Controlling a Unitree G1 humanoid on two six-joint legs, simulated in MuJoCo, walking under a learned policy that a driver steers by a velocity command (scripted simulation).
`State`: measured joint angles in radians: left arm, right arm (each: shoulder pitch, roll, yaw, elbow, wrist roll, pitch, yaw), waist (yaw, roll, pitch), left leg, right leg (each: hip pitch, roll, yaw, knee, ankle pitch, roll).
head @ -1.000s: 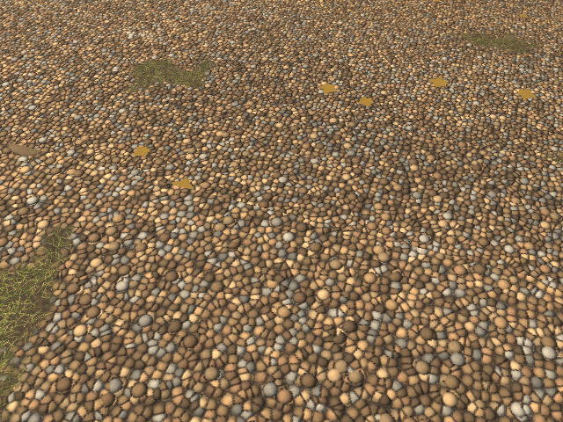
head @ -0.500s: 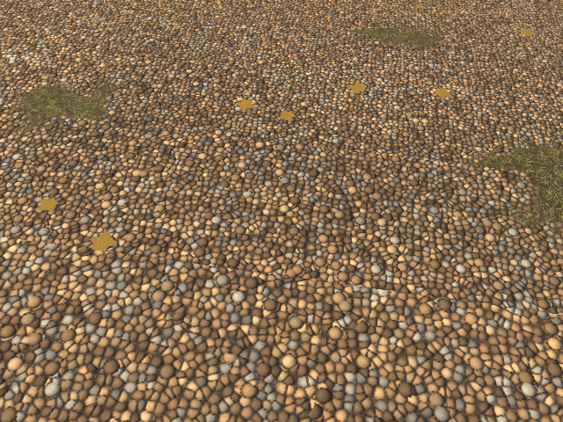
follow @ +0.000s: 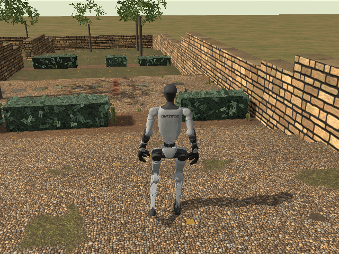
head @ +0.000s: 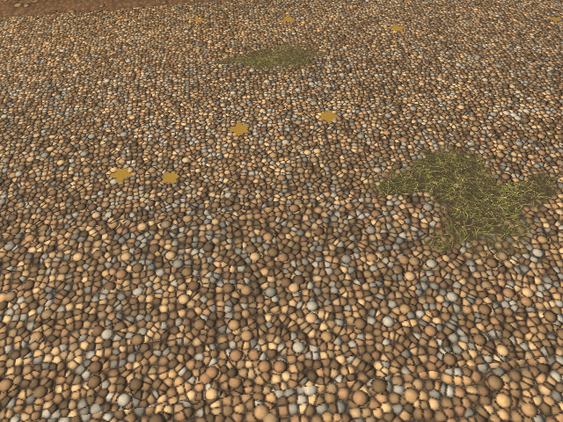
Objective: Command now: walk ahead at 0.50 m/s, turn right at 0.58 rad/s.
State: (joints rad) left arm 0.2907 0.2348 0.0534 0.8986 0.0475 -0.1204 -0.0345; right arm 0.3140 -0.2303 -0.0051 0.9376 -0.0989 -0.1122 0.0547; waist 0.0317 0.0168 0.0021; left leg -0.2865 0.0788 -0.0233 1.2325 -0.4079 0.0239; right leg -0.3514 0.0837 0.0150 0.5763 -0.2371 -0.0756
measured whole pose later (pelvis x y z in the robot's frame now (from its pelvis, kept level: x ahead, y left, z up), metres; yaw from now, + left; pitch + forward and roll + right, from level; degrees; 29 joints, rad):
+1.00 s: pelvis +0.52 -0.10 +0.01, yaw -11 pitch +2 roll -2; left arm 0.40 0.21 0.05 0.88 0.08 -0.09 0.01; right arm 0.24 -0.24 -0.02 0.88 -0.09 -0.10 0.07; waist 0.04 0.05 -0.03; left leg -0.65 0.08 -0.04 1.15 -0.18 0.08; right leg -0.21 0.02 -0.18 0.45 -0.28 -0.06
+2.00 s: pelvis +1.14 -0.08 -0.16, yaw +25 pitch +1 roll -2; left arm 0.43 0.22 0.00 0.96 0.06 -0.12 0.02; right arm 0.11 -0.25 -0.03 0.77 -0.07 -0.09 0.09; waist 0.11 0.04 0.00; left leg -0.64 0.09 0.01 0.90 -0.19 0.02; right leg -0.11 -0.01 -0.18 0.28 -0.18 -0.02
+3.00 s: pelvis +1.66 +0.21 -0.37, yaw +26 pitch +1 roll -3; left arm 0.44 0.19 0.03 0.96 0.07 -0.10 -0.09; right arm 0.03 -0.23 0.03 0.79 -0.07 -0.08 0.05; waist 0.11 0.04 -0.02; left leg -0.57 0.05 -0.01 0.56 0.04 0.08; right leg -0.02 0.02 -0.06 0.41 -0.41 -0.01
